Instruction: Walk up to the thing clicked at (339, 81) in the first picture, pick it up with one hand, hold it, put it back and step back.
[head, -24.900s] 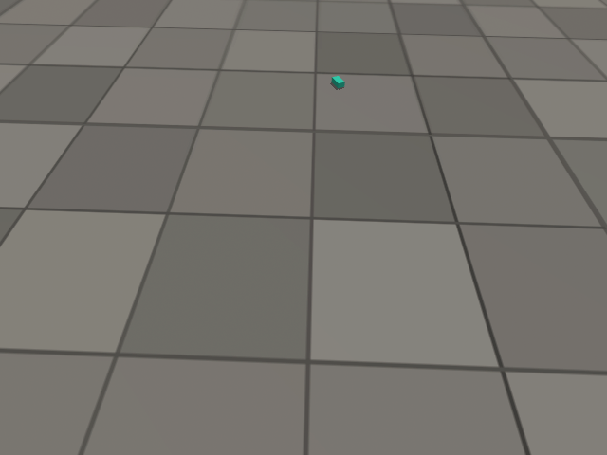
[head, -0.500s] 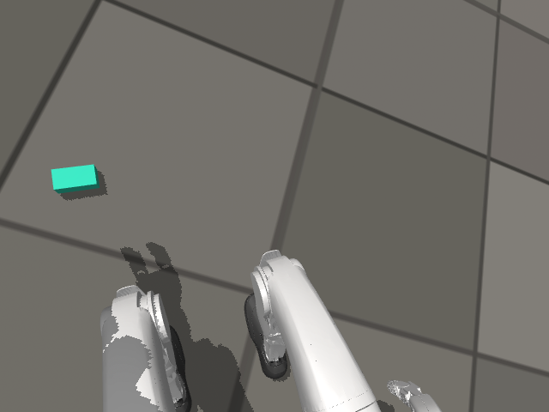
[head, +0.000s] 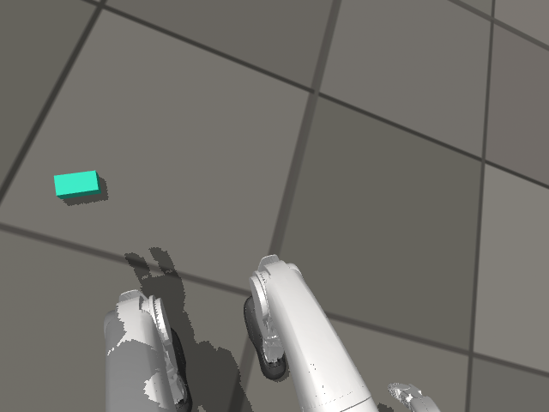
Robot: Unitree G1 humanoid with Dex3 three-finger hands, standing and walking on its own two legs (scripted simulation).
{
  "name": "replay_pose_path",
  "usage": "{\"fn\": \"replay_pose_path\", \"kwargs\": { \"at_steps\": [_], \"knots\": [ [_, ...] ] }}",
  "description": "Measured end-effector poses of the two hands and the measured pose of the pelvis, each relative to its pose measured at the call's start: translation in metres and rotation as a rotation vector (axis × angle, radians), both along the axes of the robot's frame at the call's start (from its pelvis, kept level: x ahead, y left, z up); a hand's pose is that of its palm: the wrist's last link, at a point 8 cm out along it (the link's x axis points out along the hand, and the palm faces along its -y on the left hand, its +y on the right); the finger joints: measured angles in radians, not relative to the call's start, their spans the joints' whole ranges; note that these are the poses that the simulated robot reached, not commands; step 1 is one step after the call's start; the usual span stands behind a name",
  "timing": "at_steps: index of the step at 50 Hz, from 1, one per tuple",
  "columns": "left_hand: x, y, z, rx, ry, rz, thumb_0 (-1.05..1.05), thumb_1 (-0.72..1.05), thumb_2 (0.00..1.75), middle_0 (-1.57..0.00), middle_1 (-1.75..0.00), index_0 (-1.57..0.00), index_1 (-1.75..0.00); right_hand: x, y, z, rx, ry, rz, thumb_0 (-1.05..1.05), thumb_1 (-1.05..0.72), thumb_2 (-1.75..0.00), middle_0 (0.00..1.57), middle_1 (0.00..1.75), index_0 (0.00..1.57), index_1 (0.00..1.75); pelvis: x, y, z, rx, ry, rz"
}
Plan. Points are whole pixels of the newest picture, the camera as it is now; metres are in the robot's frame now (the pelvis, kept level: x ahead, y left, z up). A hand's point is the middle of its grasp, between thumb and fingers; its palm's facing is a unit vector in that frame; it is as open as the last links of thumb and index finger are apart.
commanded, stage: go down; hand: left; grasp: from above
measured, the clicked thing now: (78, 184) +0.58 +0.25 -0.49
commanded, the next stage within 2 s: withdraw in 0.32 s
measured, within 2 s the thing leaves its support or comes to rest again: neither
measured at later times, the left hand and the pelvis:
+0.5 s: hand out of the picture +0.56 +0.31 -0.05, palm faces -0.43 -0.03 -0.90, open 12.5 cm; pelvis +0.00 +0.00 +0.00, yaw +0 degrees
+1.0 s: hand (39, 166) +0.54 +0.26 -0.26, palm faces -0.44 -0.10 -0.89, open 13.8 cm; pelvis +0.00 -0.01 -0.10, yaw -1 degrees
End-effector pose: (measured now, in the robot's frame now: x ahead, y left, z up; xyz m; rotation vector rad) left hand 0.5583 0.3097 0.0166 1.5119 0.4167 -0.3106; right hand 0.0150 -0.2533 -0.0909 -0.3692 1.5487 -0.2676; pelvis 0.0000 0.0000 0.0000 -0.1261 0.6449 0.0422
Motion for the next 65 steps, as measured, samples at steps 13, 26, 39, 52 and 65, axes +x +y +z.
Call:
{"fn": "replay_pose_path", "kwargs": {
  "at_steps": [13,26,39,52,65],
  "knots": [
    [-0.001,0.0,-0.002,0.003,0.013,0.0,0.0,-0.23,0.7,-0.31,-0.85,-0.35,-0.81,0.002,0.001,0.003,0.007,0.001,-0.005,0.0,-0.92,-0.9,0.2,0.3,0.21,0.3,0.002,-0.001,0.004,0.002,0.002,-0.001],
    [0.002,-0.001,-0.007,0.005,-0.016,-0.015,0.0,-0.26,0.74,-0.29,-0.88,-0.33,-0.84,0.007,0.0,0.001,0.01,0.007,-0.001,0.0,-0.91,-0.9,0.2,0.3,0.21,0.3,0.005,-0.001,0.002,0.001,0.011,-0.002],
    [-0.013,-0.021,-0.077,0.005,0.033,0.061,0.0,-0.36,0.86,-0.19,-0.94,-0.21,-0.91,0.003,-0.003,-0.011,0.022,0.012,0.009,0.0,-0.9,-0.9,0.2,0.3,0.21,0.3,0.006,-0.002,-0.014,-0.001,0.032,-0.004],
    [-0.014,-0.053,-0.238,-0.006,0.0,0.106,0.0,-0.49,0.92,-0.11,-1.03,-0.13,-1.01,-0.018,-0.02,-0.092,0.007,0.062,0.023,0.0,-0.9,-0.9,0.2,0.3,0.21,0.3,-0.006,-0.011,-0.11,-0.006,0.059,-0.015],
    [-0.007,-0.056,-0.321,0.028,0.126,0.001,0.0,-0.53,0.95,-0.1,-1.03,-0.11,-1.02,-0.013,-0.014,-0.155,0.046,0.105,0.097,0.0,-0.91,-0.9,0.2,0.3,0.21,0.3,-0.004,-0.014,-0.169,-0.034,-0.002,-0.032]
  ]
}}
